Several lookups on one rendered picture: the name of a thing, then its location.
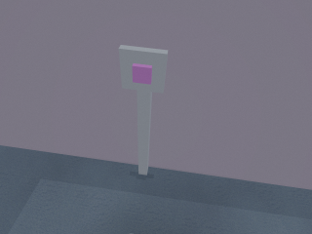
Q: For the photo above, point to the panel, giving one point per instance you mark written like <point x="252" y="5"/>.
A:
<point x="128" y="55"/>

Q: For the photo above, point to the button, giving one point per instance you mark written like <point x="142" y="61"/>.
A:
<point x="142" y="73"/>

